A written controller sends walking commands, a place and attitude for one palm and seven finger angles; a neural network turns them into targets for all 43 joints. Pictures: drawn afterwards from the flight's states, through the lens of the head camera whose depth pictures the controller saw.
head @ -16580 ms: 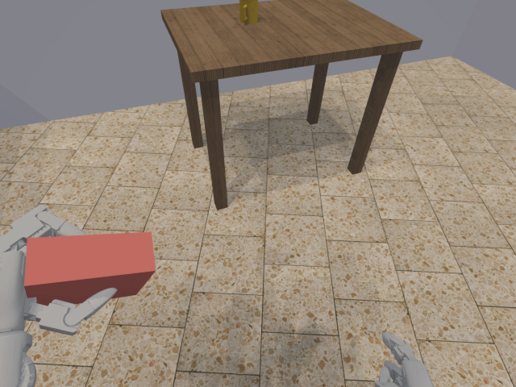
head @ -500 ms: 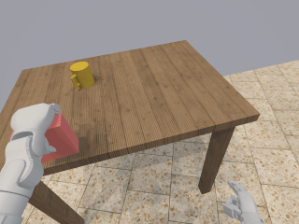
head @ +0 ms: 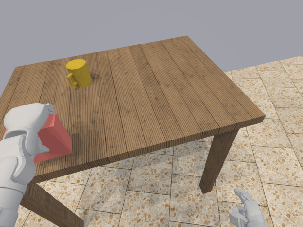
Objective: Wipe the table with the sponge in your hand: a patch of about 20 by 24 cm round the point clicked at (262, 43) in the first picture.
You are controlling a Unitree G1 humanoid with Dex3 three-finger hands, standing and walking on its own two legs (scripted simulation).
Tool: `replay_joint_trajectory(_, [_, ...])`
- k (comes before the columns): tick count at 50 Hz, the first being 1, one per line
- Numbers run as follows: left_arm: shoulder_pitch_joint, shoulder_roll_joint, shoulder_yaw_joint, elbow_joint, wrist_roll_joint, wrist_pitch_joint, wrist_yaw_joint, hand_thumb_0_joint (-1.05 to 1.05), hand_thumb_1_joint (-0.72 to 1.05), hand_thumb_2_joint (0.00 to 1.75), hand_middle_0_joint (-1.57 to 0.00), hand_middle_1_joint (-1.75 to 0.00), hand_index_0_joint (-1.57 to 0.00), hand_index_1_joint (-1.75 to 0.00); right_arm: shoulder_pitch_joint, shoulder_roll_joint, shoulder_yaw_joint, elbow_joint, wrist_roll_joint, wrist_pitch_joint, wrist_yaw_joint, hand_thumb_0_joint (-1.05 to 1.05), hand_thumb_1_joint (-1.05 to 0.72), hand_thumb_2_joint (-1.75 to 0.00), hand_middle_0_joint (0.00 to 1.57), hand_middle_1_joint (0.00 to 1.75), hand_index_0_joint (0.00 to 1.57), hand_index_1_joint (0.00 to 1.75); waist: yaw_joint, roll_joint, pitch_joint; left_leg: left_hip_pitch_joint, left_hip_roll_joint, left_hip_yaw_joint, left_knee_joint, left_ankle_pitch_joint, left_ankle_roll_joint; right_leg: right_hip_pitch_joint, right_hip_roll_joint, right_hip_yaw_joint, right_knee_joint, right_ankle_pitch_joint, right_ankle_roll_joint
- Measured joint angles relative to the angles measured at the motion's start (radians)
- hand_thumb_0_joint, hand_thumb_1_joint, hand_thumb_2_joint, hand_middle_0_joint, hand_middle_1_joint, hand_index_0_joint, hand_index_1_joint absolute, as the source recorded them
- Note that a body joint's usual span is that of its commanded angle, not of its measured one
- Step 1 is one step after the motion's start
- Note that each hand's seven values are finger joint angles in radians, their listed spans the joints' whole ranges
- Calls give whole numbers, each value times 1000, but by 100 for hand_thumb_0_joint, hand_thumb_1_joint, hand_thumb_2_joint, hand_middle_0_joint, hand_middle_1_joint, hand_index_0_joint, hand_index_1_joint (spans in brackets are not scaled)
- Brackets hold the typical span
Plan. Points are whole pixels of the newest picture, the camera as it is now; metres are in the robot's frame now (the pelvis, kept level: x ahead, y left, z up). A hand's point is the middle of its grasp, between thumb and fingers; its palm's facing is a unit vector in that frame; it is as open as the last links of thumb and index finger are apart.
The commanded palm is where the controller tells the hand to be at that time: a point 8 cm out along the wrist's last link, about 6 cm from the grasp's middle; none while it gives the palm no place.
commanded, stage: move the sponge above the wiping area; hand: left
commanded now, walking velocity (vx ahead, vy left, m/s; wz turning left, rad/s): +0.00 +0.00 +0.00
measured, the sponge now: (45, 144) +0.28 +0.35 +0.07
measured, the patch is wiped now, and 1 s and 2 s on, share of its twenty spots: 0.00 0.00 0.00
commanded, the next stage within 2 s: lower the sponge onto the table in 0.96 s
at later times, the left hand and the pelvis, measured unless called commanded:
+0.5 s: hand (37, 125) +0.30 +0.37 +0.11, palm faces -0.06 +0.01 -1.00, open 9.4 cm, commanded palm +0.28 +0.37 +0.18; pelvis +0.01 +0.01 +0.00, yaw +0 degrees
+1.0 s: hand (31, 125) +0.30 +0.37 +0.12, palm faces -0.07 +0.02 -1.00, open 9.4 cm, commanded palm +0.28 +0.37 +0.19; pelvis +0.00 +0.00 +0.00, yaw +0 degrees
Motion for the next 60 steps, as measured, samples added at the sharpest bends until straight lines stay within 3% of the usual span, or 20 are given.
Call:
replay_joint_trajectory(5, [-13, 12, 25, 40, 8, -36, 17, -1, -44, 104, -81, -139, -81, -139, 8, 4, -6, 1, -2, 0, 1, 1, -90, -90, 20, 30, 20, 30, -5, -7, 0, -8, 2, 3, 4, -5, 0, -7, 2, 3, -1, 0, 0])
replay_joint_trajectory(15, [-46, 25, 44, 116, 18, -53, 23, 0, -44, 104, -80, -139, -81, -139, 30, -3, -17, 7, 2, 5, -1, 1, -90, -90, 20, 30, 20, 30, -13, -8, -7, -26, 0, 2, 13, -10, 4, -20, 0, 2, 0, -2, 4])
replay_joint_trajectory(24, [-55, 27, 62, 141, 31, -117, 37, 0, -44, 104, -80, -139, -81, -139, 47, -1, -29, 7, 1, 5, 0, 1, -90, -90, 20, 30, 20, 30, -19, -11, -11, -42, -1, 6, 20, -14, 7, -36, -1, 7, 2, -1, 7])
replay_joint_trajectory(31, [-27, 14, 64, 98, 14, -94, 67, 0, -44, 104, -80, -139, -81, -139, 48, 1, -29, 7, 3, 14, 9, 1, -90, -90, 20, 30, 20, 30, -18, -4, -15, -34, -3, 10, 16, -13, 9, -31, -3, 11, 1, -1, 10])
replay_joint_trajectory(38, [-58, 20, 43, 128, 22, -60, 42, 0, -44, 104, -81, -139, -81, -139, 30, 3, -17, 8, 7, 16, 3, 1, -90, -90, 20, 30, 20, 30, -13, 0, -12, -28, -5, 4, 10, -6, 9, -22, -4, 5, -4, 3, 8])
replay_joint_trajectory(48, [-83, 43, 57, 160, 30, -114, 14, 0, -44, 104, -81, -139, -81, -139, 20, 6, -14, -1, 5, 14, -1, 1, -90, -90, 20, 30, 20, 30, -10, -5, -7, -31, 0, -1, 13, -5, 5, -22, 1, 0, -6, 5, 4])
replay_joint_trajectory(60, [-80, 52, 72, 170, 25, -131, 20, 0, -44, 104, -80, -139, -81, -139, 40, -5, -25, 7, 5, 18, -3, 1, -90, -90, 20, 30, 20, 30, -14, -7, -7, -38, 1, -1, 20, -11, 5, -27, 2, 0, -3, 2, 4])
